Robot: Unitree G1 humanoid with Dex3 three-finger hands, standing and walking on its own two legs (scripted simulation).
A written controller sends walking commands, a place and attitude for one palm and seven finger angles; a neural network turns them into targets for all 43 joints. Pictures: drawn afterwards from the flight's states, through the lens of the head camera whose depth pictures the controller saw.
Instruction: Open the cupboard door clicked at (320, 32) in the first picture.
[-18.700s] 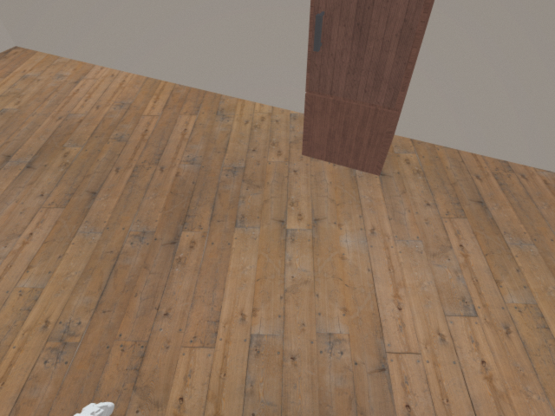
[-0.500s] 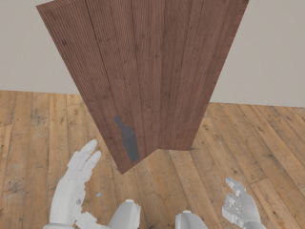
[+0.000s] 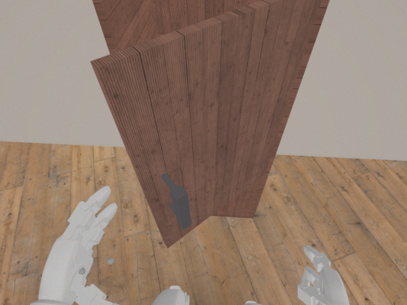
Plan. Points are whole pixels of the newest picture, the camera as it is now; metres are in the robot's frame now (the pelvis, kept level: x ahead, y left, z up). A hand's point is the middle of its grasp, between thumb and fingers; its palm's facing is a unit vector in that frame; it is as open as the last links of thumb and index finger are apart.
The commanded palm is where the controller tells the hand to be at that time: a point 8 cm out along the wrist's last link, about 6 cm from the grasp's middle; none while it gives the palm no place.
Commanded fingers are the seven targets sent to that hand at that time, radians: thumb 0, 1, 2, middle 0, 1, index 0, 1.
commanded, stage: draw the hand back to the body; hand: left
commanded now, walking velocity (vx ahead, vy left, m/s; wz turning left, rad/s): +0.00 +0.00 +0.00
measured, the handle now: (175, 202) +0.32 +0.08 +0.02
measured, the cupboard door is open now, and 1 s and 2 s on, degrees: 42 42 42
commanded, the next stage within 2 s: step back with the hand held close in 1.22 s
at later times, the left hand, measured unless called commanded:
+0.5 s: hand (36, 228) +0.20 +0.24 +0.15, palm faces +0.29 -0.87 -0.41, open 13.2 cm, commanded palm +0.16 +0.28 +0.19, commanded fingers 0.00 0.34 0.66 -0.18 -0.30 -0.18 -0.30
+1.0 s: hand out of the picture +0.22 +0.28 +0.24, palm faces +0.45 -0.79 -0.41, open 7.8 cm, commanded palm +0.17 +0.31 +0.25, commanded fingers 0.00 0.90 0.90 -0.20 -0.30 -0.20 -0.30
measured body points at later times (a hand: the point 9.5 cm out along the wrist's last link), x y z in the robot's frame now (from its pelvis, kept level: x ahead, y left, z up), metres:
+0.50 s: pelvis +0.03 +0.02 +0.06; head +0.02 +0.00 +0.51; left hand +0.18 +0.29 +0.18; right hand +0.22 -0.20 -0.01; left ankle +0.03 +0.11 -0.66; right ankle -0.01 -0.10 -0.66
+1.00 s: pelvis +0.03 +0.01 +0.08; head +0.01 -0.01 +0.53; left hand +0.19 +0.31 +0.27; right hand +0.22 -0.21 +0.00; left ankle +0.03 +0.11 -0.66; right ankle -0.01 -0.10 -0.66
